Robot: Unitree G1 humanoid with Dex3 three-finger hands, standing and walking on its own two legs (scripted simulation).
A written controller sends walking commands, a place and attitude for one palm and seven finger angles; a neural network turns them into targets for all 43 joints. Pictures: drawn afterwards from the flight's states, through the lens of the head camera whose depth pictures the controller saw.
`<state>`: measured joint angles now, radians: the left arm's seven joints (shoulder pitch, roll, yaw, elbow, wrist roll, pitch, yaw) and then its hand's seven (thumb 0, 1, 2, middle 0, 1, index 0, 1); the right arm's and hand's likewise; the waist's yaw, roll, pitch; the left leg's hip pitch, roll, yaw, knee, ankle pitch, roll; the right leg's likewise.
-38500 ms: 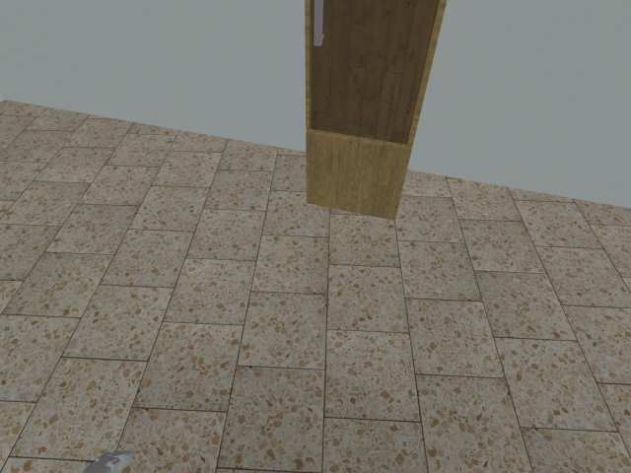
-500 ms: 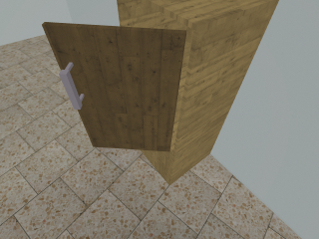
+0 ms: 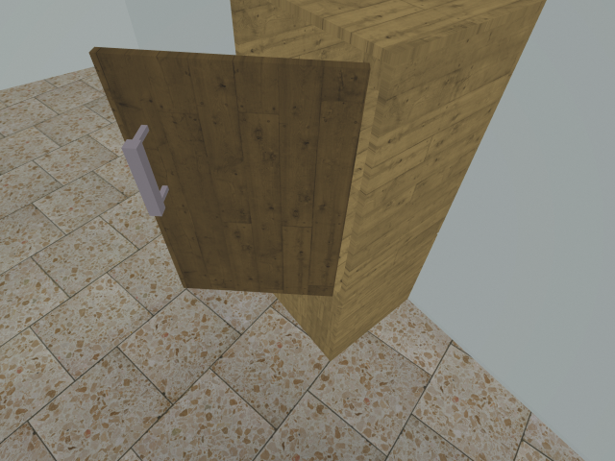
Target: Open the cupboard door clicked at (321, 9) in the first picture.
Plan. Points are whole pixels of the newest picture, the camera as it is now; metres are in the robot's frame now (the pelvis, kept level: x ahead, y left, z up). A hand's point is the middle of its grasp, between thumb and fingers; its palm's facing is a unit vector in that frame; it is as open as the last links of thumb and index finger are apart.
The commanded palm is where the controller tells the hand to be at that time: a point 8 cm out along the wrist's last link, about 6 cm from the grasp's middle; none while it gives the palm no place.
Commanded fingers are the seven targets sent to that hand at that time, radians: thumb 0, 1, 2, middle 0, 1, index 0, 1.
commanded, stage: come to a stop and stand still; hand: left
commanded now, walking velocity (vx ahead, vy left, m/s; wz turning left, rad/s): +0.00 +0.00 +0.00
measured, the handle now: (150, 172) +0.53 +0.29 +0.06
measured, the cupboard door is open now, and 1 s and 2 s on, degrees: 49 49 49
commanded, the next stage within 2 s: look again from close up in 0.18 s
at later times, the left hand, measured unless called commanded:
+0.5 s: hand out of the picture -0.03 +0.20 -0.19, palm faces +0.01 -0.98 -0.21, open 7.4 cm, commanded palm none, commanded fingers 0.00 0.90 0.90 -0.20 -0.30 -0.20 -0.30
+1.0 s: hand out of the picture -0.15 +0.20 -0.18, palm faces +0.06 -0.99 -0.15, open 7.4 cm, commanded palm none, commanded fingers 0.00 0.90 0.90 -0.20 -0.30 -0.20 -0.30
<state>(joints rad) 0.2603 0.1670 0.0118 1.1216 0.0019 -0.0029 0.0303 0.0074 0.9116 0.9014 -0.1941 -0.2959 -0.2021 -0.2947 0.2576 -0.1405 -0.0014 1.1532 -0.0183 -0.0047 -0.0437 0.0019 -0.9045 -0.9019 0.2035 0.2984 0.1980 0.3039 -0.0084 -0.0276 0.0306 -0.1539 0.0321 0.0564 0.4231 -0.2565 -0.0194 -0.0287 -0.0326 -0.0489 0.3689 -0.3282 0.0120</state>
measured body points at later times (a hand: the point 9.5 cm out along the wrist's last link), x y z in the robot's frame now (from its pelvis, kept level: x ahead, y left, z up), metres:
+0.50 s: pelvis -0.04 +0.02 -0.01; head -0.03 +0.02 +0.44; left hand -0.03 +0.25 -0.17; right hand -0.01 -0.21 -0.16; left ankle -0.02 +0.13 -0.74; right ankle -0.08 -0.12 -0.74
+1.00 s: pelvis -0.10 +0.03 +0.00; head -0.11 +0.05 +0.44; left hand -0.15 +0.25 -0.17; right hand -0.10 -0.20 -0.15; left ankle -0.02 +0.13 -0.74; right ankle -0.09 -0.12 -0.74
